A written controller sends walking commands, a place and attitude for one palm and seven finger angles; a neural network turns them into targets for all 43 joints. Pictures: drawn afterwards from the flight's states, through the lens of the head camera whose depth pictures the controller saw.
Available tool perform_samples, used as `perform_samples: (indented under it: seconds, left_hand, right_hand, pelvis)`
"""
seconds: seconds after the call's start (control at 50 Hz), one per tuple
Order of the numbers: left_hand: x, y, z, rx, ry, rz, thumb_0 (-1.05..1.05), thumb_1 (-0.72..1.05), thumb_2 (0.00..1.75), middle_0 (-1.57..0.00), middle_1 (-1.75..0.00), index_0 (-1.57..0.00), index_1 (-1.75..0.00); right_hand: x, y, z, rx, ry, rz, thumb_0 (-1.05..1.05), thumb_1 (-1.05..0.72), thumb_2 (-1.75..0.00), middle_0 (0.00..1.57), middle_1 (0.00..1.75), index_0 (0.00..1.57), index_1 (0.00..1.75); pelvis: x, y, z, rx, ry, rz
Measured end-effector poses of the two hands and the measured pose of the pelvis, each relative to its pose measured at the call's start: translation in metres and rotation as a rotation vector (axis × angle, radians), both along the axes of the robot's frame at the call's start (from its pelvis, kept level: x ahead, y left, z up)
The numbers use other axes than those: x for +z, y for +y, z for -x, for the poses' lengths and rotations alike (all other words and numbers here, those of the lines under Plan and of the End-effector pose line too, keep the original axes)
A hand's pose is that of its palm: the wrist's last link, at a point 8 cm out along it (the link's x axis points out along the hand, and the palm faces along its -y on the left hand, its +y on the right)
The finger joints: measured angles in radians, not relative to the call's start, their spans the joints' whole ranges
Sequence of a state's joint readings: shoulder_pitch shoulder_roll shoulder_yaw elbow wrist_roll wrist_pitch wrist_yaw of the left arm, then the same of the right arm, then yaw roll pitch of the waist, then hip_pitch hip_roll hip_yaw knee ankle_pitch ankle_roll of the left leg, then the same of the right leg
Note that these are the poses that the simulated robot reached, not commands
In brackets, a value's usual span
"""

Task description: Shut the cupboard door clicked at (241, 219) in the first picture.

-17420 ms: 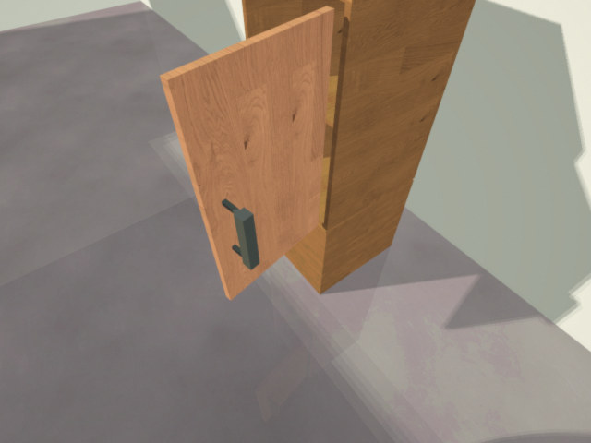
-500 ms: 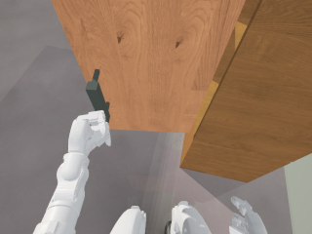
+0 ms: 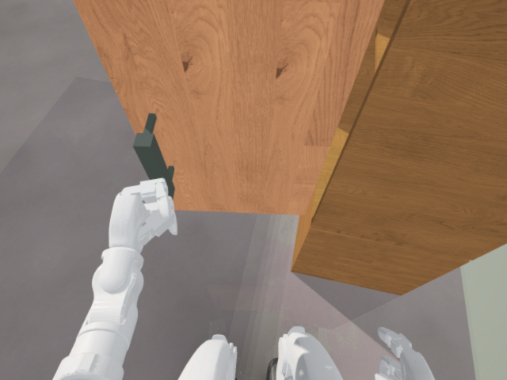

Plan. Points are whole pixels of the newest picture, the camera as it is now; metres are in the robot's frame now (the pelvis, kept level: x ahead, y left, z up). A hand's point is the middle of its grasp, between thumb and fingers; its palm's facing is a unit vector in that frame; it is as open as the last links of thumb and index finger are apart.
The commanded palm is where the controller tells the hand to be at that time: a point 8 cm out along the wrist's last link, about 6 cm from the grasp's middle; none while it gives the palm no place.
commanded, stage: push the door shut along its arc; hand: left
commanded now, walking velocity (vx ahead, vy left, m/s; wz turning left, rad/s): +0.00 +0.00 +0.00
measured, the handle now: (159, 159) +0.47 +0.18 +0.02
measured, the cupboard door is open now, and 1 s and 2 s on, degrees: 100 84 66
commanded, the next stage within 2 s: pull the fist back off the door in 1.92 s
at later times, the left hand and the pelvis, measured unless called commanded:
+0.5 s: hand (173, 188) +0.41 +0.15 +0.03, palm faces -0.11 -0.99 -0.04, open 3.2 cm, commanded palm +0.40 +0.19 +0.03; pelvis +0.00 +0.00 +0.00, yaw +0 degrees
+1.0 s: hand (194, 156) +0.47 +0.12 +0.03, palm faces -0.25 -0.97 -0.03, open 3.1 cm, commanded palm +0.47 +0.17 +0.03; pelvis -0.01 +0.01 -0.01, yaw -1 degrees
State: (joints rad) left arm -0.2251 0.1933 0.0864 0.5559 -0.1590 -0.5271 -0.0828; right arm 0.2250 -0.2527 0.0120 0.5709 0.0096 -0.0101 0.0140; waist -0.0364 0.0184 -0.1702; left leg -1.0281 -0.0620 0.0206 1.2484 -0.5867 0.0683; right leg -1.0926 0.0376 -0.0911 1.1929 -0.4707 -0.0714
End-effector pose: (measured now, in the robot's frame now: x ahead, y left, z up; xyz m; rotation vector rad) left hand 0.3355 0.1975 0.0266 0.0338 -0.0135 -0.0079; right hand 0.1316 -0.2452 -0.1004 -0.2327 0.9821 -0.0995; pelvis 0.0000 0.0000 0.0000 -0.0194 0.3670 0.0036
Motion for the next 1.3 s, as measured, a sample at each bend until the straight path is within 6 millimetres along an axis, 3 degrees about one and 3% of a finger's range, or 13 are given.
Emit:
perform_samples:
  seconds: [0.14,0.28,0.66,1.0,1.18,1.3]
  left_hand:
    - [-0.001,-0.002,-0.006,-0.016,0.017,-0.004,0.02,0.9,0.9,-1.3,-1.5,-1.3,-1.5]
    - [0.0,0.0,-0.031,-0.046,0.007,-0.014,0.02,0.9,0.9,-1.3,-1.5,-1.3,-1.5]
    - [0.001,0.007,-0.081,-0.142,0.035,-0.016,0.02,0.9,0.9,-1.31,-1.5,-1.32,-1.5]
    - [0.001,-0.02,-0.131,-0.247,0.047,-0.003,0.02,0.9,0.9,-1.3,-1.5,-1.3,-1.5]
    - [0.002,-0.022,-0.151,-0.289,0.062,-0.025,0.02,0.9,0.9,-1.3,-1.5,-1.3,-1.5]
    - [0.005,-0.04,-0.165,-0.353,0.069,-0.024,0.02,0.9,0.9,-1.3,-1.5,-1.3,-1.5]
  right_hand:
    - [0.001,-0.002,-0.005,0.007,-0.017,0.003,0.01,-0.9,-0.9,0.2,0.3,0.2,0.3]
    - [-0.003,-0.005,0.002,-0.007,-0.001,0.014,0.01,-0.9,-0.9,0.2,0.3,0.2,0.3]
    - [-0.013,-0.014,0.066,-0.079,0.173,0.053,0.01,-0.9,-0.9,0.2,0.3,0.2,0.3]
    - [-0.014,-0.005,0.11,-0.158,0.28,0.055,0.01,-0.9,-0.9,0.2,0.3,0.2,0.3]
    - [-0.016,0.0,0.124,-0.174,0.336,0.055,0.01,-0.9,-0.9,0.2,0.3,0.2,0.3]
    - [-0.016,-0.002,0.129,-0.184,0.358,0.067,0.0,-0.9,-0.9,0.2,0.3,0.2,0.3]
  pelvis:
    - [0.0,-0.002,0.002,0.004,0.002,-0.002]
    - [-0.004,-0.005,0.003,0.005,0.015,-0.001]
    - [-0.008,0.003,0.009,0.015,0.047,0.016]
    - [-0.014,0.015,0.008,-0.005,0.082,0.029]
    - [-0.018,0.016,0.008,0.0,0.101,0.041]
    - [-0.019,0.017,0.006,0.004,0.115,0.048]
